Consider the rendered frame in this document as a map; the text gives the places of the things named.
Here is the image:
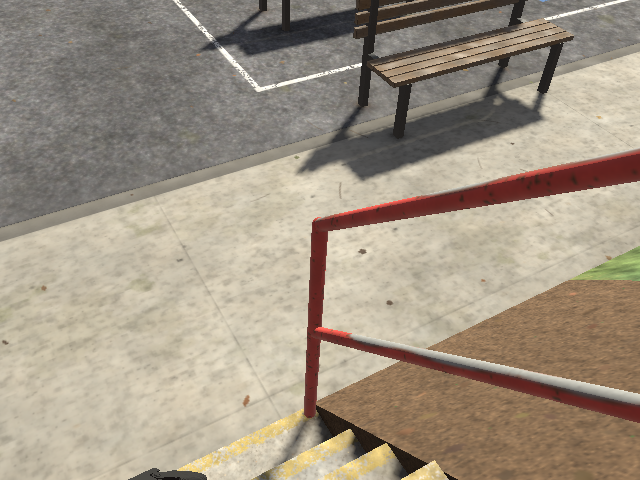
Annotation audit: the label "stairs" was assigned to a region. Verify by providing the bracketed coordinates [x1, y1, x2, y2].
[177, 408, 449, 480]

